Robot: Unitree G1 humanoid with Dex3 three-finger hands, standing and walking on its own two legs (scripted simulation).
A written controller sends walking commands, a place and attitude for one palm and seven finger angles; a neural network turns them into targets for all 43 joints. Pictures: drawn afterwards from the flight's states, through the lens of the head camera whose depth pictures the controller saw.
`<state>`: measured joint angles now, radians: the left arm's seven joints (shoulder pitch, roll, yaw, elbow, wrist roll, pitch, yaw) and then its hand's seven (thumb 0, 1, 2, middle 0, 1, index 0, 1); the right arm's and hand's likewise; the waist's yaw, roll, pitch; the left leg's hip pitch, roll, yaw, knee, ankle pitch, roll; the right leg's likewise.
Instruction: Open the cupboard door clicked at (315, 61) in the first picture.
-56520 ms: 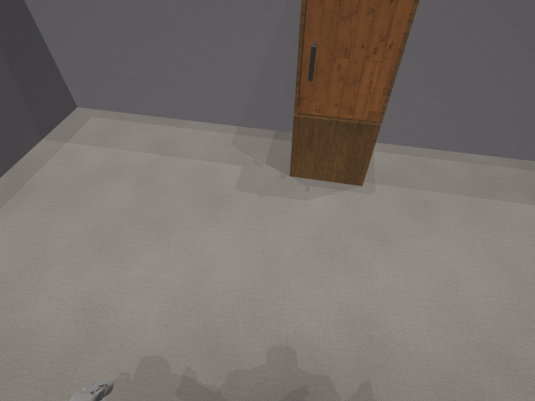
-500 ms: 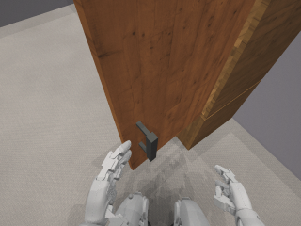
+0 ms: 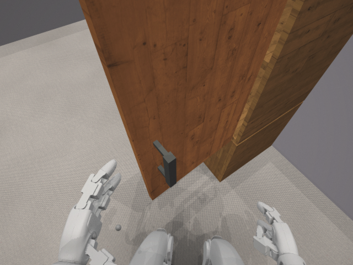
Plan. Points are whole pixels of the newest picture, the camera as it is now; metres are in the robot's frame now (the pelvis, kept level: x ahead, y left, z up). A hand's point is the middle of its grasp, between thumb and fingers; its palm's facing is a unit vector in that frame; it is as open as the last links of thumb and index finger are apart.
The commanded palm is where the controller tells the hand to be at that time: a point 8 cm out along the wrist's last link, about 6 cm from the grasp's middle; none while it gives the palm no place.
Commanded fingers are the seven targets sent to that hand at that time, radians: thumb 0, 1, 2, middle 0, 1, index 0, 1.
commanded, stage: draw the hand back to the body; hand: left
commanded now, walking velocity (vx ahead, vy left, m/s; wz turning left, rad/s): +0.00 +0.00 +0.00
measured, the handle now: (165, 165) +0.32 +0.06 +0.04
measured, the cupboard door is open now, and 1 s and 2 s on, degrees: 94 94 94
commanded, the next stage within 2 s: step back with the hand held close in 1.40 s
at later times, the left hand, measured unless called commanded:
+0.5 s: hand (59, 206) +0.19 +0.19 +0.16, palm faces +0.16 -0.94 -0.31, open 15.1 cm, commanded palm +0.16 +0.24 +0.19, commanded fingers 0.00 0.03 0.52 -0.17 -0.30 -0.17 -0.30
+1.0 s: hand out of the picture +0.24 +0.27 +0.28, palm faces +0.40 -0.82 -0.42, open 9.3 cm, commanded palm +0.19 +0.31 +0.31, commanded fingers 0.00 0.90 0.90 -0.20 -0.30 -0.20 -0.30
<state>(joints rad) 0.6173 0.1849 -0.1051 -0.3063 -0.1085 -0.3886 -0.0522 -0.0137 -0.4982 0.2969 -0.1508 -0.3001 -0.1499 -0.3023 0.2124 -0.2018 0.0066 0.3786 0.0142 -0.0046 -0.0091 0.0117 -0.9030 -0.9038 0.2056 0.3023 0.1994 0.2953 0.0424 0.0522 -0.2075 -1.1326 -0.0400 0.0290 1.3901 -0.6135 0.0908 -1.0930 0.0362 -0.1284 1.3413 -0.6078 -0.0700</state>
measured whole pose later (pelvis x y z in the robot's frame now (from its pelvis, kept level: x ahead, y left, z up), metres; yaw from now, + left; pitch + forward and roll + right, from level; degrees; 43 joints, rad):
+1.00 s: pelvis +0.05 +0.02 +0.13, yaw +0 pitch -1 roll -2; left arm 0.53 0.39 0.30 -0.47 -0.08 -0.02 0.12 0.01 0.56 0.75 -0.20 -0.30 -0.19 -0.30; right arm 0.24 -0.24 0.05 0.54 0.02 -0.08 -0.07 0.01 -0.90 -0.90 0.21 0.30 0.20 0.30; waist 0.06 0.07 -0.06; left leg -0.21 -0.07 0.04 0.55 -0.34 0.09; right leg -0.18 0.05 -0.05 0.50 -0.31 -0.03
